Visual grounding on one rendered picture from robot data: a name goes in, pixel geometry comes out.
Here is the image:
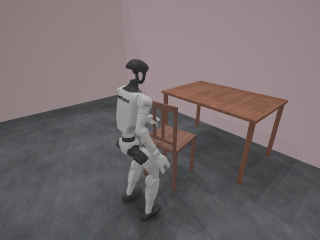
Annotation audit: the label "robot right hand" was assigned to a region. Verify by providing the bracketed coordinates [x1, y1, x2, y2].
[155, 154, 171, 174]

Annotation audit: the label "robot left hand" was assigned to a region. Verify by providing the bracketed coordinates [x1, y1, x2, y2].
[146, 114, 160, 127]

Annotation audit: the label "robot left thigh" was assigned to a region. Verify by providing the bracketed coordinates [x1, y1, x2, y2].
[115, 140, 143, 172]

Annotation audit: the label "chair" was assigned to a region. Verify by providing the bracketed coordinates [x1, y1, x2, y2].
[142, 100, 197, 191]

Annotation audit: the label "robot right forearm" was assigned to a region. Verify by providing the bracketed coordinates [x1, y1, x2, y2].
[140, 128, 161, 159]

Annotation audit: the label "table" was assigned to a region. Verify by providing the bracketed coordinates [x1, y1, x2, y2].
[161, 80, 289, 185]

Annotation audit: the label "robot right upper arm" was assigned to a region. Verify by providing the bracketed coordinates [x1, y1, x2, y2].
[135, 93, 153, 137]

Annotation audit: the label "robot head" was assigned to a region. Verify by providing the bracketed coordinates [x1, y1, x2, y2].
[122, 59, 149, 93]

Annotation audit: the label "robot left upper arm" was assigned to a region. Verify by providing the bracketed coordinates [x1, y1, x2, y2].
[116, 85, 126, 94]

